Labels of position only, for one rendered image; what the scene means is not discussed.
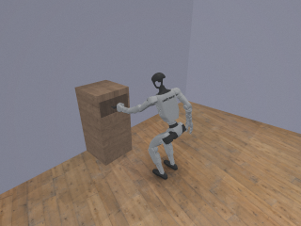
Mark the drawer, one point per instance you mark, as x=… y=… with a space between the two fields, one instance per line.
x=105 y=106

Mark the robot left forearm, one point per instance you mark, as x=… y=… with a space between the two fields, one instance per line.
x=130 y=110

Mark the right robot hand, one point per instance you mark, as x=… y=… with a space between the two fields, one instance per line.
x=187 y=125

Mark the left robot hand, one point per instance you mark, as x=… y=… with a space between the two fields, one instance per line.
x=120 y=106

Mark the cabinet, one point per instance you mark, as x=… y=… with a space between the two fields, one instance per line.
x=110 y=137

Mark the robot left thigh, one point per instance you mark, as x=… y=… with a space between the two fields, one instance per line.
x=164 y=137

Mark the robot right foot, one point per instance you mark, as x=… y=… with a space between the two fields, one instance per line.
x=174 y=166

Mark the robot right forearm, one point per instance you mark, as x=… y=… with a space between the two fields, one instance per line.
x=188 y=114

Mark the right robot upper arm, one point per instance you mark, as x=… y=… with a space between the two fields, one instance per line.
x=182 y=98

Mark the left robot upper arm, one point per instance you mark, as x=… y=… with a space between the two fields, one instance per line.
x=152 y=100

